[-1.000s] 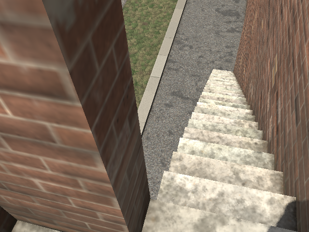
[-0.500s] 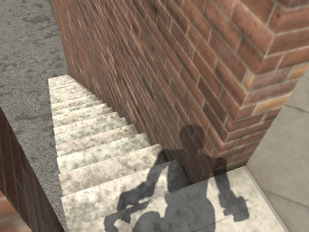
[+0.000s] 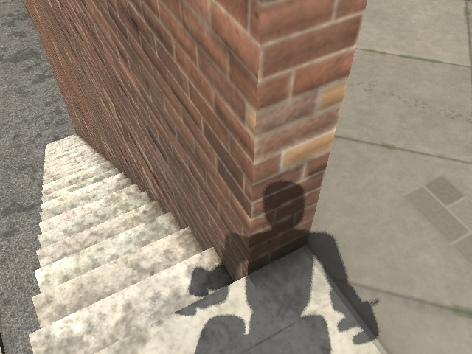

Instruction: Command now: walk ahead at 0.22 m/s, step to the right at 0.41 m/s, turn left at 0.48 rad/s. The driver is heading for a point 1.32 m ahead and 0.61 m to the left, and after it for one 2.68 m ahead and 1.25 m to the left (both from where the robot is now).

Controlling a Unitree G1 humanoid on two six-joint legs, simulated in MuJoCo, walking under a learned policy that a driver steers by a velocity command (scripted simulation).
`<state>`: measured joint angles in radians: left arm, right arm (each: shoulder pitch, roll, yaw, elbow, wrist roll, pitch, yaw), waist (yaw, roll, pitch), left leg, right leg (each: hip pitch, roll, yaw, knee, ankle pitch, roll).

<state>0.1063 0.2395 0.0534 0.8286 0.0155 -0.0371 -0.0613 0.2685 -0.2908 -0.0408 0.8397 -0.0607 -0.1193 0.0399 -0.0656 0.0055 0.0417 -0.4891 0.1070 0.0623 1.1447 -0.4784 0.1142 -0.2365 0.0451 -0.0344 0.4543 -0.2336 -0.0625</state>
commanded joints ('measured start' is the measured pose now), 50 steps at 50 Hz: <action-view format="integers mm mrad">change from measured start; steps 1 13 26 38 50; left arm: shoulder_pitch -117 -123 129 123 276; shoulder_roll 48 301 96 221 295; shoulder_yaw -16 70 12 70 115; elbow -54 -114 -139 -156 -96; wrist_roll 18 20 -46 36 53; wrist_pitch -4 9 4 -134 -107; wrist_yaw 13 101 80 144 147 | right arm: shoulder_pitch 96 301 -39 8 -110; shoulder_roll -23 -84 -175 -4 -6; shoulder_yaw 5 -17 -98 18 15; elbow -26 16 -68 -102 -86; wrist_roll -12 57 36 47 8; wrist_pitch -3 45 10 166 189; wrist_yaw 30 37 -11 78 99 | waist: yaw -57 -84 86 86 133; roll -79 -79 88 -100 -146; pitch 2 -124 -97 -8 74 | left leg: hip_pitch -97 348 73 -245 -168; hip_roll -5 -159 -66 5 73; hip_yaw -103 141 -325 -183 -183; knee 105 -443 -646 17 -254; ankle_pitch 69 204 514 264 173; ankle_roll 17 -20 85 -327 -329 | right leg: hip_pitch -25 22 166 271 350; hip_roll -328 -140 56 -416 -530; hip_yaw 267 -239 -20 24 -180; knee -304 -87 48 -173 -271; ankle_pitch -4 1168 -29 663 469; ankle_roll -209 259 179 -147 -127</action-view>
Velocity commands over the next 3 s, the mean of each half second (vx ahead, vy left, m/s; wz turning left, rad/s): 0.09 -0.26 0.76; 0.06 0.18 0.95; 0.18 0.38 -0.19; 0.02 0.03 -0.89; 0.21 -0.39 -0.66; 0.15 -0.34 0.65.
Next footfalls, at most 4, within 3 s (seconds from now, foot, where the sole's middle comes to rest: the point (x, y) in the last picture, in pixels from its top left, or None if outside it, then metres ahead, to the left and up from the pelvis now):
0.30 left None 0.10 0.00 -0.78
0.54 right None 0.18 -0.31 -0.78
1.12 left None -0.10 0.09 -0.78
1.56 right None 0.00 0.05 -0.78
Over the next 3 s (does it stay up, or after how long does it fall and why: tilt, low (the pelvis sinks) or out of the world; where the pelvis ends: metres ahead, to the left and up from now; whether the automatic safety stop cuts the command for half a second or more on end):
stays up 0.00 -0.09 -0.01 its command is cut before an obstacle from the start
